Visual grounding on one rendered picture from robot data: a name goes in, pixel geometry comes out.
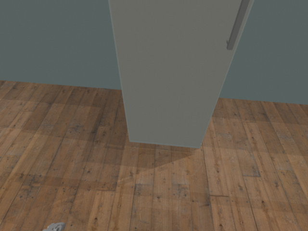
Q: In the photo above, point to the handle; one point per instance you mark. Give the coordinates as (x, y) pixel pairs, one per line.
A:
(237, 24)

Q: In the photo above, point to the fridge door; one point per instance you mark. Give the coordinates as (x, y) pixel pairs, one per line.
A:
(173, 59)

